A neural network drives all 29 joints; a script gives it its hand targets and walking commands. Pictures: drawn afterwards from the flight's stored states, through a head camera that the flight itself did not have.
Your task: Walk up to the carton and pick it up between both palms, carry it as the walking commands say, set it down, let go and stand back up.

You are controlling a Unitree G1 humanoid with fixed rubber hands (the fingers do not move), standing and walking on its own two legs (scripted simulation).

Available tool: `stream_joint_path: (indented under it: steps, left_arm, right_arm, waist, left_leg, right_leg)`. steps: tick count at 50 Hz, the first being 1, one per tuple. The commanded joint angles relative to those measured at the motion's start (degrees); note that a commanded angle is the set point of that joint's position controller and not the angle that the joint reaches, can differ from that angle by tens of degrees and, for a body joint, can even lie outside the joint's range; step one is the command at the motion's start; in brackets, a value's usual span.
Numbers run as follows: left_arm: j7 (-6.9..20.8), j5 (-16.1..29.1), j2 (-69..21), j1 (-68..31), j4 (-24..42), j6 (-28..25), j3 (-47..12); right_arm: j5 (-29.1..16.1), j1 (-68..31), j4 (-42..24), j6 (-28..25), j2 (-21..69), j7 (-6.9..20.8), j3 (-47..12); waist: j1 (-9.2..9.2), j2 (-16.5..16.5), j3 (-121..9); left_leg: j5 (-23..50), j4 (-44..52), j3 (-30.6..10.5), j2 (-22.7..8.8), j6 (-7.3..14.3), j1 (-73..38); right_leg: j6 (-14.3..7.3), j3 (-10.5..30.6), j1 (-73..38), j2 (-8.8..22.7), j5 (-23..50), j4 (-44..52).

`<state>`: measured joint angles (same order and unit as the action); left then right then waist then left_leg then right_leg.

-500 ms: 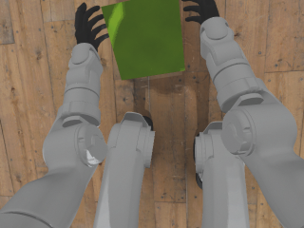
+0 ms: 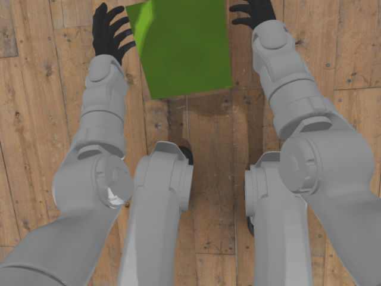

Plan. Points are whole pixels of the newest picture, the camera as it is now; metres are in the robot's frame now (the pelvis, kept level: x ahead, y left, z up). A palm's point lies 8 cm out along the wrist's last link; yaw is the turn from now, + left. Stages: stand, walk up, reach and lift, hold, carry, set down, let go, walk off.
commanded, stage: set down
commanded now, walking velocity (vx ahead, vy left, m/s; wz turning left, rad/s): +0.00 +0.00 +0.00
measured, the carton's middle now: (186, 43) +0.52 +0.09 -0.27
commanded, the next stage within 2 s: none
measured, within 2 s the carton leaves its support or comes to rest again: rests again in 0.74 s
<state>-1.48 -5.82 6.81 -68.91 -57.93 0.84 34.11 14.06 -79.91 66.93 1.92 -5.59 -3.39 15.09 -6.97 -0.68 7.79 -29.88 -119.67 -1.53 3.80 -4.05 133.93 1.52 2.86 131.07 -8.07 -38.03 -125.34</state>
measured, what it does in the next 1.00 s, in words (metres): stands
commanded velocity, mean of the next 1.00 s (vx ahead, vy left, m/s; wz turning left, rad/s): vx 0.00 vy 0.00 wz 0.00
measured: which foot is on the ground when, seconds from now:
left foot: down 0.00-1.00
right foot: down 0.00-1.00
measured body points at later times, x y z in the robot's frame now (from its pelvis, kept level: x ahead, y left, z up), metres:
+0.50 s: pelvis +0.00 +0.00 +0.00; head +0.36 -0.02 +0.27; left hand +0.48 +0.22 -0.18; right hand +0.53 -0.05 -0.19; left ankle +0.12 +0.13 -0.35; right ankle +0.08 -0.11 -0.35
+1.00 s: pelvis -0.01 +0.00 -0.01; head +0.34 -0.01 +0.26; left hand +0.44 +0.23 -0.21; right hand +0.52 -0.09 -0.21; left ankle +0.12 +0.13 -0.35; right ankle +0.08 -0.11 -0.35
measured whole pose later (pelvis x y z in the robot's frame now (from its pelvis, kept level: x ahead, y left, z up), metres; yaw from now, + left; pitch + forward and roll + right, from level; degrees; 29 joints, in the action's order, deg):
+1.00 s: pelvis -0.01 +0.00 -0.01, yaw +0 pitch +38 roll +3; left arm -5.8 7.2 11.9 -69.9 -70.7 -5.2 18.5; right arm -4.4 -79.1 72.2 -0.9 -17.2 -5.3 -2.3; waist -7.7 -0.3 16.1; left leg -28.8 -121.7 -0.3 2.6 -3.3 130.9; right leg 1.9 3.2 128.4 -8.1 -37.0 -127.7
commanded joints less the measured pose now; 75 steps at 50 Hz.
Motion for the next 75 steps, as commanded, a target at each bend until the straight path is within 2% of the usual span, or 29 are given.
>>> stream_joint_path:
  steps: [1, 17, 23, 27, 31, 36, 43, 48, 53, 59, 64, 69, 72, 75]
  left_arm:
    - [8.1, -1.7, -27.6, -11.4, -7.9, 3.8, -12.2]
    - [7.0, -2.9, -22.1, -6.6, -9.4, 2.9, -9.0]
    - [5.5, -2.3, -17.0, -4.5, -9.5, 1.7, -7.9]
    - [3.3, -0.2, -11.2, -5.2, -8.5, -0.3, -8.0]
    - [0.0, 2.8, -1.9, -7.2, -6.8, -2.9, -8.3]
    - [-3.6, 8.8, 7.6, -9.4, -6.5, -6.1, -11.2]
    - [-4.5, 12.5, 11.2, -10.1, -8.3, -7.2, -14.4]
    - [-4.4, 13.2, 12.0, -9.9, -8.7, -6.9, -15.5]
    - [-4.3, 13.9, 12.5, -10.2, -8.3, -6.6, -16.0]
    - [-4.8, 14.8, 13.6, -9.4, -3.6, -6.0, -16.2]
    - [-5.5, 15.5, 14.5, -5.9, 3.7, -4.4, -16.3]
    - [-5.8, 15.8, 14.2, -3.6, 11.7, -1.5, -16.9]
    - [-5.8, 15.4, 13.0, -2.7, 14.5, 0.0, -17.1]
    - [-5.5, 14.3, 11.1, -1.0, 14.6, 0.8, -17.1]
  right_arm:
    - [0.8, -6.1, 5.2, 2.1, 22.7, 5.6, -6.8]
    - [0.9, -4.0, 5.0, 1.6, 16.6, 5.0, -5.9]
    - [-0.4, -4.0, 2.9, 0.5, 11.2, 3.7, -6.2]
    - [-2.8, -6.1, 0.4, -1.0, 6.1, 2.0, -7.7]
    - [-6.1, -8.6, -2.7, -2.5, -1.6, -0.6, -9.7]
    - [-12.7, -12.0, -5.7, -3.8, -9.2, -2.9, -14.6]
    - [-17.7, -12.0, -1.2, -3.8, -10.8, -2.4, -17.6]
    - [-18.7, -12.2, 1.1, -3.7, -12.3, -1.9, -17.5]
    - [-18.8, -13.5, 0.7, -3.7, -13.5, -1.7, -17.3]
    - [-19.7, -13.5, -5.5, -2.9, -14.3, -2.5, -18.0]
    - [-20.6, -10.7, -12.8, -0.9, -14.5, -3.6, -18.5]
    - [-20.6, -9.7, -19.7, 1.9, -14.9, -4.2, -17.9]
    - [-19.7, -8.8, -20.5, 3.1, -15.3, -4.0, -16.4]
    - [-17.8, -6.3, -17.7, 3.6, -15.3, -3.5, -14.0]
  waist:
    - [2.40, 7.4, -36.7]
    - [2.29, 7.5, -35.1]
    - [1.46, 7.5, -36.2]
    - [-0.05, 8.0, -38.3]
    - [-1.81, 8.7, -40.5]
    - [-4.41, 9.6, -42.6]
    - [-5.22, 8.8, -41.2]
    - [-5.11, 7.9, -39.1]
    - [-5.15, 8.2, -39.4]
    - [-5.68, 9.5, -48.9]
    - [-6.33, 10.1, -60.9]
    - [-6.11, 9.8, -68.6]
    - [-5.32, 8.6, -67.5]
    - [-4.01, 7.0, -62.9]
  left_leg:
    - [13.3, 6.4, 3.9, 2.8, 1.1, -20.6]
    - [13.5, 6.3, 3.8, 2.4, 0.9, -20.7]
    - [15.2, 6.1, 3.7, 2.1, 0.8, -22.0]
    - [17.8, 5.7, 3.6, 1.8, 1.0, -23.7]
    - [20.3, 5.3, 3.8, 1.4, 1.0, -25.6]
    - [22.7, 5.1, 4.1, 0.2, 1.1, -27.2]
    - [21.0, 4.7, 3.7, -1.6, 1.4, -27.1]
    - [19.0, 4.7, 3.4, -2.3, 1.4, -27.4]
    - [18.3, 4.6, 3.5, -2.5, 1.4, -28.0]
    - [20.9, 5.0, 4.6, -2.3, 1.5, -33.0]
    - [22.7, 6.9, 6.2, -1.8, 1.5, -39.9]
    - [20.5, 10.7, 7.4, -1.5, 1.7, -46.3]
    - [18.0, 13.5, 7.6, -1.2, 1.6, -47.5]
    - [15.5, 16.2, 7.4, -0.9, 1.1, -47.1]
  right_leg:
    - [-2.1, -2.6, -15.7, -0.2, 15.4, 13.7]
    - [-1.5, -2.6, -15.9, 0.6, 15.5, 13.5]
    - [-1.0, -2.5, -16.4, 1.0, 16.6, 13.1]
    - [-0.5, -1.9, -17.4, 1.2, 18.5, 12.3]
    - [-0.3, -1.2, -18.8, 1.6, 20.2, 11.4]
    - [-0.2, -0.5, -20.7, 2.6, 21.5, 10.4]
    - [-0.4, -0.1, -18.2, 3.8, 18.5, 9.7]
    - [-0.7, -0.1, -16.8, 4.3, 15.5, 9.7]
    - [-0.8, -0.4, -17.9, 4.5, 14.4, 9.7]
    - [-0.4, -1.3, -25.1, 4.1, 16.7, 10.6]
    - [0.2, -2.6, -33.6, 3.4, 18.1, 12.5]
    - [0.4, -4.2, -37.9, 2.8, 14.8, 15.8]
    - [0.2, -4.8, -37.1, 2.6, 12.1, 17.9]
    - [-0.3, -5.1, -34.0, 2.5, 9.8, 19.9]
